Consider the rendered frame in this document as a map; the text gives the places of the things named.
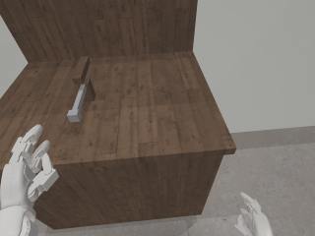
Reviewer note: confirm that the counter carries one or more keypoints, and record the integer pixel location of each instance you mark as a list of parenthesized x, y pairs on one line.
[(151, 137)]

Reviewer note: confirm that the right robot hand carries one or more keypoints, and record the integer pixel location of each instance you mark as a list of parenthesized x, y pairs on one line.
[(257, 223)]

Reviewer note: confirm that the tap lever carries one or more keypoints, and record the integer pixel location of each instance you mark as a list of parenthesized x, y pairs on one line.
[(74, 115)]

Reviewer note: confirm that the left robot hand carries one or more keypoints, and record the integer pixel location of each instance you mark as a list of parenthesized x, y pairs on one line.
[(19, 183)]

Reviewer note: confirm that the left robot forearm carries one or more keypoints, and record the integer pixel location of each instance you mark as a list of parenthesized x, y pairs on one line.
[(18, 220)]

